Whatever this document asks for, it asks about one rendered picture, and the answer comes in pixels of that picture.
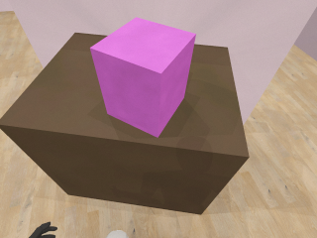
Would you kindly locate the pedestal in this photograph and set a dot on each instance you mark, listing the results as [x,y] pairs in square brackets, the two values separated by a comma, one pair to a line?
[60,121]

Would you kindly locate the carton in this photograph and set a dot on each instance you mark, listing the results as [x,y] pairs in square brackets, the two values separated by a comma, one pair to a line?
[142,69]

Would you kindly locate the robot left hand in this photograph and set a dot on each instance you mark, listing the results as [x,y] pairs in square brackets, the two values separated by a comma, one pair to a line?
[44,228]

